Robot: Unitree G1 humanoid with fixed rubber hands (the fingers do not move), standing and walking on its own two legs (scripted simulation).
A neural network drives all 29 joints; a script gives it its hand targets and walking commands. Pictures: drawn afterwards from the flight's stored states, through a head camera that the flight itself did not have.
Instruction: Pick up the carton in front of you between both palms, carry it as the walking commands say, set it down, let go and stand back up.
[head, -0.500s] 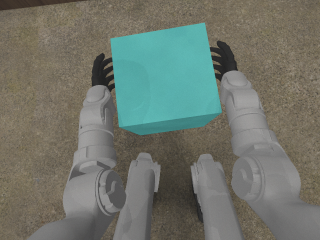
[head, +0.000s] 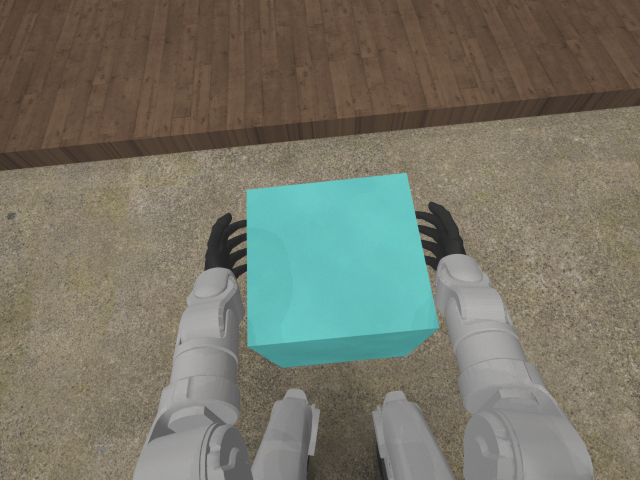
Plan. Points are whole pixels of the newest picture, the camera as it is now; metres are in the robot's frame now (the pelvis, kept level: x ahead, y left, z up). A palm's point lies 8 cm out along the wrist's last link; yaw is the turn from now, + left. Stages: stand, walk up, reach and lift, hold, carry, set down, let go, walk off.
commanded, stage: reach and lift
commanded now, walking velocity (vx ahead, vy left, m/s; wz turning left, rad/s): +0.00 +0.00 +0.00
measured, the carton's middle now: (336, 283) +0.39 +0.02 -0.11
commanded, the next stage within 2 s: hold in 1.66 s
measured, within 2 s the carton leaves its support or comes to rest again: neither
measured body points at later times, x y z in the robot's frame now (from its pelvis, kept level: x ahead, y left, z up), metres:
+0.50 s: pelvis +0.05 +0.00 +0.12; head +0.07 +0.00 +0.57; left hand +0.37 +0.16 +0.10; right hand +0.37 -0.14 +0.10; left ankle +0.07 +0.13 -0.59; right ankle +0.06 -0.13 -0.59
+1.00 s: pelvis +0.04 +0.01 +0.14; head +0.01 +0.01 +0.59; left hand +0.35 +0.16 +0.16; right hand +0.35 -0.15 +0.16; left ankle +0.07 +0.13 -0.59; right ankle +0.06 -0.12 -0.59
